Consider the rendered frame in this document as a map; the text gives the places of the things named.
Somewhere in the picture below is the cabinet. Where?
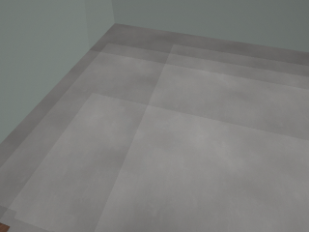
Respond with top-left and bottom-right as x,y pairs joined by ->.
0,222 -> 10,232

